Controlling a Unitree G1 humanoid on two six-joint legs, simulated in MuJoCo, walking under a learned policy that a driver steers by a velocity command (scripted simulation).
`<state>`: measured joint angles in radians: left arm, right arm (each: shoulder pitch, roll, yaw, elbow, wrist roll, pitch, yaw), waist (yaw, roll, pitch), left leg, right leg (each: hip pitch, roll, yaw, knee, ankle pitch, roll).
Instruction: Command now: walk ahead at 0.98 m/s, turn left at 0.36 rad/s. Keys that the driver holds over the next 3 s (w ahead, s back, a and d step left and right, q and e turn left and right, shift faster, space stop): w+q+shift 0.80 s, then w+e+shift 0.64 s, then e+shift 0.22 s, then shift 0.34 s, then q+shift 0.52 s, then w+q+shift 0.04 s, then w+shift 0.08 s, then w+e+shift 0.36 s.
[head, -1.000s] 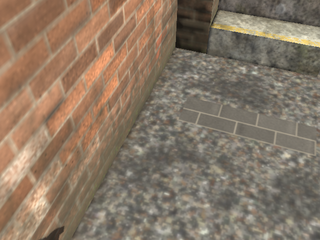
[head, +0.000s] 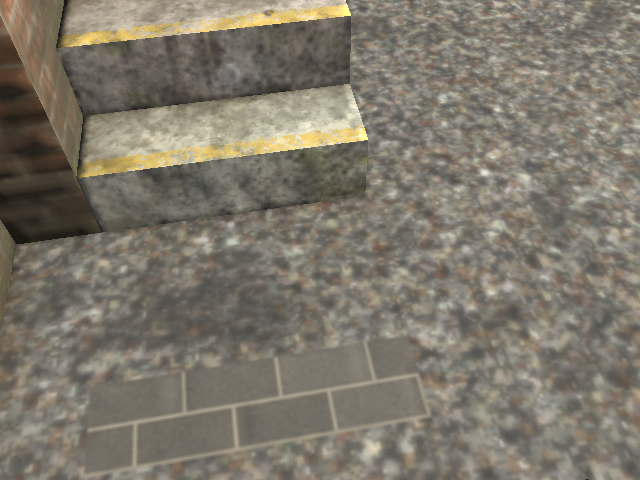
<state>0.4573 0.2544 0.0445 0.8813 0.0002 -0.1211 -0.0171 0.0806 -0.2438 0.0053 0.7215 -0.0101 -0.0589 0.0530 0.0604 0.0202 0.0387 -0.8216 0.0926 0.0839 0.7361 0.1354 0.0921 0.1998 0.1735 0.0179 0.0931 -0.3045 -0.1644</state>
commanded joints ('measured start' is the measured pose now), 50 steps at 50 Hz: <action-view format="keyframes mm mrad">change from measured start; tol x64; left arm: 1 12 152 21 -20 14 -21 26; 50 -123 181 17 -162 80 201 -22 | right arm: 1 -37 -81 -18 -30 12 -13 15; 6 656 -238 -100 189 15 13 -19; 50 195 -276 -114 -13 -14 63 -195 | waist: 1 -38 -84 38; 50 -41 -17 -163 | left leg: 1 285 -122 74 -102 75 50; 8 1218 91 -684 -178 -223 389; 22 585 -101 -462 -499 70 127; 29 21 -156 -218 671 -579 42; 38 57 20 -101 436 -243 10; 43 1159 -144 -36 -128 25 -68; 46 1146 533 -896 -245 648 215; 50 664 370 -451 -339 271 186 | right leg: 1 -133 -257 -92 1 1204 146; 5 -73 -322 -146 626 1630 189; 8 -1077 -37 55 1733 -217 187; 22 -638 -182 -20 478 414 197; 29 258 -656 894 192 -554 -19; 39 -444 -305 -216 41 543 89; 50 -833 -172 155 1502 -86 158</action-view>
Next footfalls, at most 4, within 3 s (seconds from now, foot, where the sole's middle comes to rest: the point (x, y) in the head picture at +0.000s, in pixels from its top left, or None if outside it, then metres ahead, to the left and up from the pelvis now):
0.12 left None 0.33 0.05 -0.76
0.54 right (382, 345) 0.77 -0.05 -0.76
0.88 left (240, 294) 0.90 0.30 -0.76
1.26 right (349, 231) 1.11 0.04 -0.76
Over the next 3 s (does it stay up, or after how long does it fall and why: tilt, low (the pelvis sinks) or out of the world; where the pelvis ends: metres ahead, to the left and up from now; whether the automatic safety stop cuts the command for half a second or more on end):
stays up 1.10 0.45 0.07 its command is cut before an obstacle after 0.8 s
